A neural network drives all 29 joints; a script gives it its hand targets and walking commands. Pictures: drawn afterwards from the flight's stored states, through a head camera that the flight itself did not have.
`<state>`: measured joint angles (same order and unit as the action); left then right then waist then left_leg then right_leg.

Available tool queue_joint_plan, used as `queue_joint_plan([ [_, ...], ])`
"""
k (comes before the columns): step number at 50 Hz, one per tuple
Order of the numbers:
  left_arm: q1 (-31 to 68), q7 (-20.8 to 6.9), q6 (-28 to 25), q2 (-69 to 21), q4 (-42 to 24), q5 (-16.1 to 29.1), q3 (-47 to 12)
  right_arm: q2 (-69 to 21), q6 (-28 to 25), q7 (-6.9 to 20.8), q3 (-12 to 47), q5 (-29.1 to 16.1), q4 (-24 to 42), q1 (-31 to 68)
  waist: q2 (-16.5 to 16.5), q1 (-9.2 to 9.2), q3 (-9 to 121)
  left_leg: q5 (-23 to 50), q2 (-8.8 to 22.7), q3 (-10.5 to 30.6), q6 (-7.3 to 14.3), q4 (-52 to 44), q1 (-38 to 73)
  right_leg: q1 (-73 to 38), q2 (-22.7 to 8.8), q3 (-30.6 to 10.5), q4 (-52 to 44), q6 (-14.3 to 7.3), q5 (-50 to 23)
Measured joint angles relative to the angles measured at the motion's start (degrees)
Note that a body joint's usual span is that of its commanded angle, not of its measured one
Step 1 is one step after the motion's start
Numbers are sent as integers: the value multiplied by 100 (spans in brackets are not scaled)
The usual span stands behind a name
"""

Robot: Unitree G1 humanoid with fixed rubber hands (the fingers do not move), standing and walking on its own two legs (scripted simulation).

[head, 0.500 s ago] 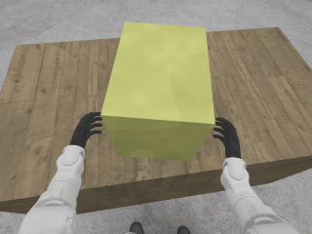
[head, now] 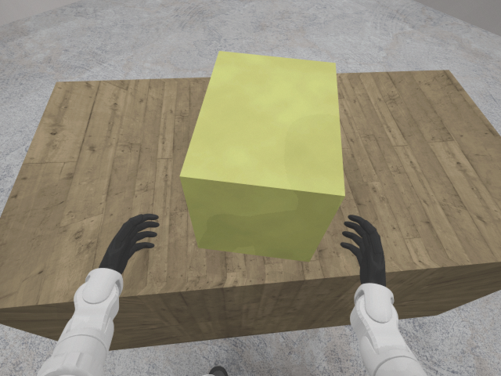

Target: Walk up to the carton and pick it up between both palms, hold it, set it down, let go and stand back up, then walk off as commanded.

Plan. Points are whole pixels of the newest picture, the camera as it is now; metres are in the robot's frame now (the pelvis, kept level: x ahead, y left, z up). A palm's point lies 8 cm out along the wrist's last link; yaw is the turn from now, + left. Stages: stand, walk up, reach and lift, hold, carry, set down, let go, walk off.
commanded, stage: set down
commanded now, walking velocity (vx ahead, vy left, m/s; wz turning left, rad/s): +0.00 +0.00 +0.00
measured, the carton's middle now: (264, 158) +0.51 -0.04 -0.01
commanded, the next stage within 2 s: none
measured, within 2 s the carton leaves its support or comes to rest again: neither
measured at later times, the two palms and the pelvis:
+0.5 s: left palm (96, 303) +0.25 +0.25 -0.03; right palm (385, 300) +0.21 -0.19 -0.01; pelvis +0.01 -0.01 +0.00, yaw +0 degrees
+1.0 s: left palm (102, 321) +0.22 +0.23 -0.04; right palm (395, 300) +0.21 -0.22 -0.02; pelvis +0.04 -0.02 +0.00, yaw +0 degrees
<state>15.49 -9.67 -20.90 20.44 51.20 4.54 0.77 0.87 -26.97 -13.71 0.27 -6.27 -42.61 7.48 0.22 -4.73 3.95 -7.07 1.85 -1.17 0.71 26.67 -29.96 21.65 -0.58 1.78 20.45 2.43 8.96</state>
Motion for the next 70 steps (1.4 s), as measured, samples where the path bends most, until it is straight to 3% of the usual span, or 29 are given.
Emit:
queue_joint_plan([
  [11, -1095, -41, 263, 49, -1251, 71, -8, -76, 70, -97, 2, 1, 928, -1039, 19, 94, -308, -115, 0, 0, 0, 0, 596, -594, 2, 0, 0, -34, 118],
  [19, -1658, -129, 371, 225, -1604, 212, -61, -69, 267, -103, 95, 0, 1570, -1590, 30, 155, -636, -177, 0, 0, 0, -1, 967, -965, 2, 0, -1, -42, 183],
  [30, -1859, -45, 372, 428, -2106, 491, -184, -216, 663, -103, 100, 0, 2238, -1751, 126, 187, -706, -253, 0, -1, 0, -1, 1073, -1068, 4, 0, -1, -73, 257],
  [39, -2146, -48, 683, 340, -2188, 491, -198, -127, 767, -98, 99, 0, 1709, -1905, 137, 188, -793, -420, 0, -6, -1, 0, 1405, -1398, 4, -1, 0, -105, 426],
  [52, -2990, 47, 660, 233, -2780, 492, -140, 213, 639, 148, 104, 0, 2197, -2370, 67, 353, -824, -489, 2, -5, -19, -1, 1499, -1492, 6, -1, -1, -115, 504],
  [62, -2990, 57, 938, 258, -2778, 491, -51, 144, 820, 226, 104, -1, 1643, -2374, 65, 353, -799, -495, 2, -5, -19, -1, 1681, -1673, 6, -2, 0, -116, 503],
  [70, -2990, 192, 1213, 238, -2778, 491, -51, 360, 975, 374, 104, 0, 1857, -2371, 64, 353, -701, -495, 2, -5, -20, -1, 1743, -1735, 6, -2, -1, -118, 502],
])
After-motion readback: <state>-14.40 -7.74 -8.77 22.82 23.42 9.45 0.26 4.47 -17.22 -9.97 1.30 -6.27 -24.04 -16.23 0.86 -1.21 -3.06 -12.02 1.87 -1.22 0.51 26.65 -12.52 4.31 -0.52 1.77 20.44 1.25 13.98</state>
